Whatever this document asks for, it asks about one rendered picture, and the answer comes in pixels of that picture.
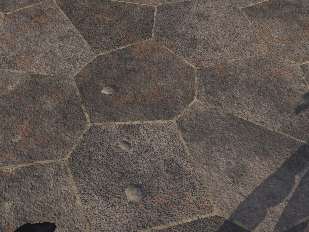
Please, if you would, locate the robot left hand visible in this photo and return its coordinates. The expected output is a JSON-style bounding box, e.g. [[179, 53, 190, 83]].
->
[[15, 222, 56, 232]]

